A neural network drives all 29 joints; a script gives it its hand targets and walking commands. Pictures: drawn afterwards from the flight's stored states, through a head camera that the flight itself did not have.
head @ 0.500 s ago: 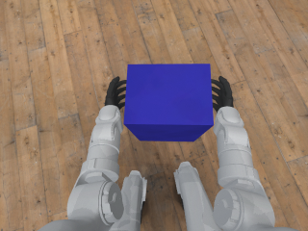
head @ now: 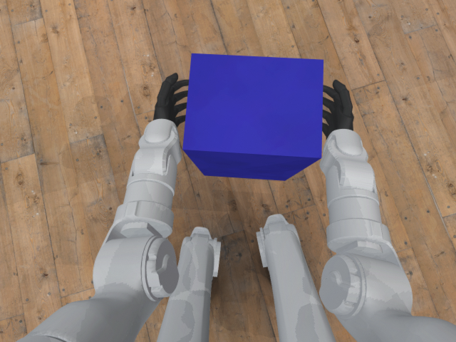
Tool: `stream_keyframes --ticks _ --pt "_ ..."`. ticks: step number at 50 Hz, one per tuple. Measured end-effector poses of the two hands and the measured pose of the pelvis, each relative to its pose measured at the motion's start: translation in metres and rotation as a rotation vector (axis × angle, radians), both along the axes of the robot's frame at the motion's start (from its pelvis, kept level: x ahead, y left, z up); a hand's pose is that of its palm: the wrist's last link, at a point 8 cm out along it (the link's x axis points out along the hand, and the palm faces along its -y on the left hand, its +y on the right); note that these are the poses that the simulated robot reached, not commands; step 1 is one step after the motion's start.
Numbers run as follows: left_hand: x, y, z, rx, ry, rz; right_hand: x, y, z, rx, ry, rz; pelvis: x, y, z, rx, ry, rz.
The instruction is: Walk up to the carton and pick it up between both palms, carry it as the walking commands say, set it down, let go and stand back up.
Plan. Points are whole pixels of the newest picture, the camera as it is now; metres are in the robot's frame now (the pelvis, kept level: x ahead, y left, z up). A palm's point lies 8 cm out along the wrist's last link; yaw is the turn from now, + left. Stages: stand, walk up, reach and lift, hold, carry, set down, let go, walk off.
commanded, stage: set down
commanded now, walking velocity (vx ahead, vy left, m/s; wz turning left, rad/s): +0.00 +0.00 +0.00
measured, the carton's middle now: (249, 131) +0.46 -0.05 -0.16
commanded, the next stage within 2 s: none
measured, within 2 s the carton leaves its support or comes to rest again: neither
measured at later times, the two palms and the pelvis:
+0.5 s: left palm (180, 128) +0.49 +0.09 -0.17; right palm (324, 134) +0.44 -0.20 -0.17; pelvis -0.03 +0.00 -0.07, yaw +1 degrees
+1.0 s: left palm (191, 131) +0.51 +0.08 -0.29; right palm (309, 139) +0.47 -0.20 -0.29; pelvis -0.04 +0.00 -0.12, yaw +1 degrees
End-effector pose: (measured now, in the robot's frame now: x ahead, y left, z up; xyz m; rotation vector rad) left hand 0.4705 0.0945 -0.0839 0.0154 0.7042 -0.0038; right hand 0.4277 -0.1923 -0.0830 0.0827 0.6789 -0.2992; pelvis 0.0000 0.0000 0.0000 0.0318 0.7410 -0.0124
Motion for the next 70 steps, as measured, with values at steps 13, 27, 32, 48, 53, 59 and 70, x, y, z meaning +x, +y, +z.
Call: stream_keyframes --ticks 13,27,32,48,53,59,70 --pt "0.006 0.001 -0.051 0.003 -0.011 0.010 0.009 0.001 -0.051 -0.010 -0.009 0.017 -0.011 0.000 -0.040 -0.001 0.028 0.017" --pt "0.016 -0.007 -0.097 0.016 0.014 -0.013 0.018 -0.007 -0.092 -0.015 0.020 0.007 -0.029 -0.003 -0.076 0.002 0.018 0.014" --pt "0.021 -0.003 -0.113 0.018 0.012 -0.003 0.024 -0.003 -0.111 -0.006 0.018 0.009 -0.031 -0.003 -0.089 0.005 0.033 0.015" --pt "0.044 -0.011 -0.193 0.022 0.019 -0.035 0.039 -0.010 -0.191 -0.020 0.027 -0.008 -0.034 0.002 -0.117 -0.018 -0.032 0.033" --pt "0.039 -0.020 -0.228 -0.004 -0.020 -0.024 0.040 -0.021 -0.217 -0.055 -0.007 0.015 -0.044 0.003 -0.124 -0.015 -0.164 0.032" --pt "0.036 -0.020 -0.234 0.029 0.023 -0.042 0.037 -0.020 -0.224 -0.016 0.037 -0.002 -0.045 0.000 -0.142 -0.019 -0.204 0.020" --pt "0.062 0.009 -0.208 0.067 -0.014 -0.012 0.063 0.009 -0.221 -0.004 0.003 0.045 -0.051 0.000 -0.154 -0.010 -0.233 0.048"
